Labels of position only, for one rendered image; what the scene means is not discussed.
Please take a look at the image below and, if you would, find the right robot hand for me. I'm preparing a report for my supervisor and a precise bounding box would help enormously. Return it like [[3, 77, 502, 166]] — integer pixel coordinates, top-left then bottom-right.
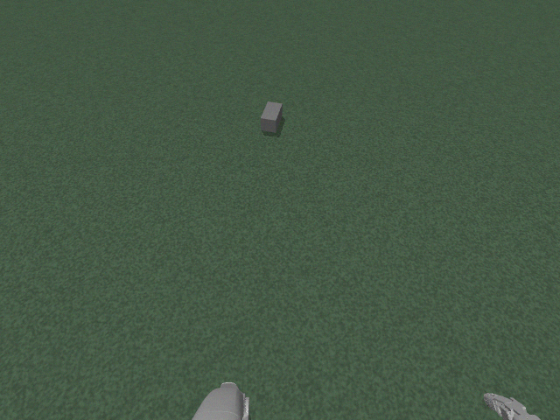
[[484, 393, 541, 420]]

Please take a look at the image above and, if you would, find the carton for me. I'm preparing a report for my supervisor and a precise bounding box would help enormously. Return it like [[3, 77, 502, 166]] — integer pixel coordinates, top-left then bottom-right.
[[261, 101, 283, 133]]

